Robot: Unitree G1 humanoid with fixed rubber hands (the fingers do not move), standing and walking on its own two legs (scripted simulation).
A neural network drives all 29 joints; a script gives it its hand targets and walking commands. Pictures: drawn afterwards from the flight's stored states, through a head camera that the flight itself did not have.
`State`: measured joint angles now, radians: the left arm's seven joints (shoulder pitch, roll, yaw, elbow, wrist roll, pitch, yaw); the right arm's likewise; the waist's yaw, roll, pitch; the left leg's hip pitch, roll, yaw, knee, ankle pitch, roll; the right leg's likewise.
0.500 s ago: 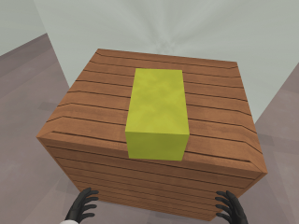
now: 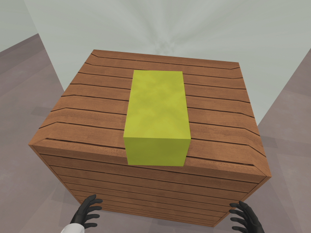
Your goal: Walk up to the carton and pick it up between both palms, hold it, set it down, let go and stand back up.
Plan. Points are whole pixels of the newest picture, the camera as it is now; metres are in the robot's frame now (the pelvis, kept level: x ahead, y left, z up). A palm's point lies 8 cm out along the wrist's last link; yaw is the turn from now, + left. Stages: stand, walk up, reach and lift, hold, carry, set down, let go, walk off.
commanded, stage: let go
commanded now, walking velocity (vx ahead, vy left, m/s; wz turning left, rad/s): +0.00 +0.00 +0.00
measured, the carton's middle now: (157, 114) +0.48 +0.05 +0.00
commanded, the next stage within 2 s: stand in 0.04 s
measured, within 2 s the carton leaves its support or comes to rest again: neither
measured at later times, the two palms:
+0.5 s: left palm out of the picture +0.03 +0.26 -0.12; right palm out of the picture +0.03 -0.23 -0.14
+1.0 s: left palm out of the picture -0.06 +0.23 -0.15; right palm out of the picture -0.03 -0.19 -0.15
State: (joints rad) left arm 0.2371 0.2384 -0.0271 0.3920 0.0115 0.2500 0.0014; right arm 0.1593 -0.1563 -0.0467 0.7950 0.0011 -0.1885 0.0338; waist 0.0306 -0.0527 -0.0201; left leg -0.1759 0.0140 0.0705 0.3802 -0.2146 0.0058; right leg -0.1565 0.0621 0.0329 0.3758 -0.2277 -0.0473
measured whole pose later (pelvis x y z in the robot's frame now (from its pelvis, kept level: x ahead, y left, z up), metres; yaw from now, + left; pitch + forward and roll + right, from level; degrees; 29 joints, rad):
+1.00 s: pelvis +0.00 +0.03 +0.00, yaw +4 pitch -2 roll +0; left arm 0.39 0.13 -0.02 1.11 0.01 -0.01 0.05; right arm 0.35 -0.14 0.02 1.17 -0.01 0.00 -0.03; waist 0.01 -0.01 0.02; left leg -0.12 -0.05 0.01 0.38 -0.22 0.05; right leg -0.08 0.00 -0.01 0.38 -0.26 -0.01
